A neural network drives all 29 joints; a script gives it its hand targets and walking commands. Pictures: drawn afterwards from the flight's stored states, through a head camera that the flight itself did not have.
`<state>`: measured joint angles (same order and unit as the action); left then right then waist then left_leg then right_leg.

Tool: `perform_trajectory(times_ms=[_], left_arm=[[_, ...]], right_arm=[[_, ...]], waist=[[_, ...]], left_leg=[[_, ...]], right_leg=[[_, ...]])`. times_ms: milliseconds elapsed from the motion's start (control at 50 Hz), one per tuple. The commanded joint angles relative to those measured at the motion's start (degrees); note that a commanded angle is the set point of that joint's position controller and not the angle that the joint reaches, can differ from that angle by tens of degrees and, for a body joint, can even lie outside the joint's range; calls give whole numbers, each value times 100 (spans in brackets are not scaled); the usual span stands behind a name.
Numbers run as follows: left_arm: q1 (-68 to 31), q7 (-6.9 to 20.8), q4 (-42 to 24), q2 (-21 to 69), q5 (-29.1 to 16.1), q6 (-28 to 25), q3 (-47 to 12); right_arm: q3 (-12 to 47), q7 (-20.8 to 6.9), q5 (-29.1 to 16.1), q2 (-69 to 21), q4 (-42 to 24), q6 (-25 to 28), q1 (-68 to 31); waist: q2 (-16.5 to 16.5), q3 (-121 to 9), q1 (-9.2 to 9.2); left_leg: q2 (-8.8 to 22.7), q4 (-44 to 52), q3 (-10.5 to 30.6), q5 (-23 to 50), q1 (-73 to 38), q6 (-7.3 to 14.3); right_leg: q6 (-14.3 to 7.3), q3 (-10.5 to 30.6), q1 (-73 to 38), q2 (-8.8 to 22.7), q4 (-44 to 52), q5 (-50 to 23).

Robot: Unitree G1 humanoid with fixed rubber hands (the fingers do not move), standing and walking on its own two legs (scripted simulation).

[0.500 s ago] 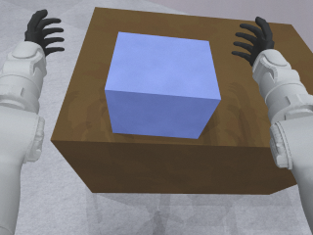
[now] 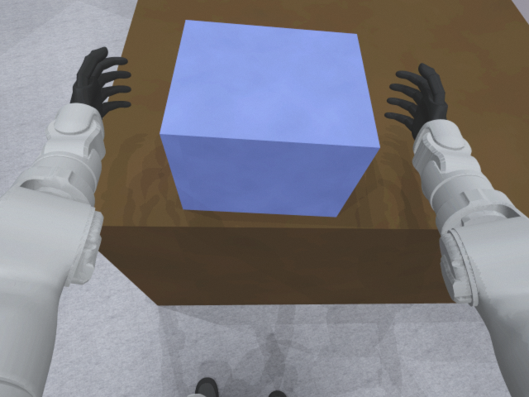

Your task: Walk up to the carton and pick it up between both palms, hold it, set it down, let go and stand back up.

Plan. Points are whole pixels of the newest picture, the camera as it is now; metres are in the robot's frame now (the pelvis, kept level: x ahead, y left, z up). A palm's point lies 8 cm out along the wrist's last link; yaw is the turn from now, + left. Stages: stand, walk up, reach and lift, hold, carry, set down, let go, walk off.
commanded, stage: reach and lift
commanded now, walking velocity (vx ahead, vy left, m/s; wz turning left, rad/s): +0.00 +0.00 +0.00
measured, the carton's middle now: (266, 125) +0.53 -0.02 +0.04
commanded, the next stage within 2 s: none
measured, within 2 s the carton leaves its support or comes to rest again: neither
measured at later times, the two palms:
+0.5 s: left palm (99, 105) +0.51 +0.23 +0.10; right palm (401, 120) +0.49 -0.21 +0.11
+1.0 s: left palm (121, 104) +0.51 +0.19 +0.10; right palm (392, 120) +0.48 -0.19 +0.11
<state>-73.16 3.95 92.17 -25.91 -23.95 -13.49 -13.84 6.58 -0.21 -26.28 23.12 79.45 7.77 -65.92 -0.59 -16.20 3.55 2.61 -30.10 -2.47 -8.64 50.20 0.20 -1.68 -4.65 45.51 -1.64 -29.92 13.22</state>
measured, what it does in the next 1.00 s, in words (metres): stands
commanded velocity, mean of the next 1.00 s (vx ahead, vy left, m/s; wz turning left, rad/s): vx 0.00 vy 0.00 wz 0.00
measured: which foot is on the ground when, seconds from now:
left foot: down 0.00-1.00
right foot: down 0.00-1.00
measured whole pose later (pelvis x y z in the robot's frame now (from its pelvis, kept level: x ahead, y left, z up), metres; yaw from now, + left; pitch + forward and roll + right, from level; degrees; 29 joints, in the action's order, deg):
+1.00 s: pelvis +0.01 +0.01 +0.00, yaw -1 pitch +28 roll -1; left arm -73.3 1.2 93.0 -19.8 -15.0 -15.2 -5.2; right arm -3.7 3.5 -14.8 14.7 77.9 8.3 -65.2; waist -1.4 -16.2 4.3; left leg 2.2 -28.3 -3.5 -8.7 47.7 0.6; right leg -1.2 -3.6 43.0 -1.3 -27.4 12.5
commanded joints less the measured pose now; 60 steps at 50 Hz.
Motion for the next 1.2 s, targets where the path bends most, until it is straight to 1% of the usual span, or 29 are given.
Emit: perform_trajectory(times_ms=[0,40,80,120,180,200,240,300,360,480,580,620,680,720,900,1060,1180], left_arm=[[-2407,36,-349,-1086,-25,-441,1],[-2536,68,-404,-1101,-98,-531,-82],[-2695,72,-562,-1104,-155,-580,-138],[-2798,34,-738,-1045,-140,-577,-136],[-2808,-14,-816,-871,-54,-498,-125],[-2801,-23,-853,-811,-32,-470,-119],[-2761,-41,-920,-707,7,-415,-97],[-2666,-65,-974,-609,76,-336,-34],[-2605,-86,-1032,-404,149,-293,24],[-2591,-129,-927,-213,408,-306,308],[-2693,-225,-839,-176,653,-356,607],[-2694,-277,-804,-208,747,-352,711],[-2711,-347,-797,-230,767,-347,751],[-2735,-365,-793,-207,763,-350,755],[-2731,-275,-759,61,866,-377,831],[-2597,-262,-771,22,1160,-384,1182],[-2552,-294,-910,33,1370,-383,1440]], right_arm=[[43,43,-83,772,-750,342,-2282],[10,82,-68,692,-849,373,-2299],[-53,109,-45,665,-945,398,-2345],[-123,101,-20,724,-909,436,-2372],[-281,83,65,872,-591,497,-2334],[-345,83,96,920,-515,517,-2329],[-458,89,170,986,-428,550,-2334],[-567,93,271,1022,-369,562,-2340],[-602,80,342,838,-437,537,-2364],[-663,70,562,427,-563,446,-2415],[-886,168,906,171,-742,388,-2459],[-960,222,1029,112,-765,354,-2441],[-949,264,1041,44,-878,296,-2440],[-952,284,1064,-14,-940,269,-2442],[-1016,314,1153,-302,-1014,254,-2444],[-1072,374,1313,-485,-1199,253,-2344],[-1144,431,1458,-661,-1379,217,-2244]], waist=[[-113,-3823,-65],[-74,-3974,-14],[88,-4277,20],[388,-4584,15],[824,-4622,43],[919,-4619,51],[1008,-4625,67],[973,-4568,69],[832,-4451,29],[451,-4090,-68],[253,-3975,-75],[245,-3969,-82],[286,-4014,-120],[296,-4068,-112],[362,-3962,-81],[230,-3898,-107],[225,-3946,-137]], left_leg=[[-201,-239,216,1493,-2027,179],[-225,-269,201,1411,-1894,201],[-224,-363,182,1546,-2039,148],[-175,-537,177,1988,-2597,-13],[-77,-838,225,2741,-3655,-287],[-54,-909,233,2934,-3910,-354],[-20,-998,247,3226,-4244,-440],[11,-1013,269,3421,-4438,-477],[22,-945,281,3348,-4358,-437],[-3,-659,251,2730,-3839,-274],[-33,-367,169,2098,-3386,-180],[-36,-279,143,1949,-3349,-162],[-30,-207,146,1953,-3387,-172],[-29,-173,148,1944,-3372,-167],[-39,-207,160,2217,-3492,-201],[-63,-61,140,2239,-3275,-153],[-69,42,130,2317,-3276,-142]], right_leg=[[673,220,-2052,253,-263,-3186],[688,245,-2104,287,-331,-3245],[676,209,-2000,281,-401,-3339],[622,88,-1576,212,-435,-3391],[509,-90,-664,75,-339,-3213],[477,-121,-444,39,-287,-3142],[435,-159,-206,-13,-202,-3063],[412,-184,-137,-50,-108,-2994],[403,-182,-189,-35,-51,-2836],[405,-105,-591,64,6,-2585],[387,12,-1078,150,69,-2513],[369,44,-1198,161,112,-2520],[335,46,-1311,149,163,-2497],[336,53,-1404,160,167,-2565],[383,58,-1472,212,166,-2892],[460,139,-1932,268,177,-3266],[492,176,-2190,295,202,-3534]])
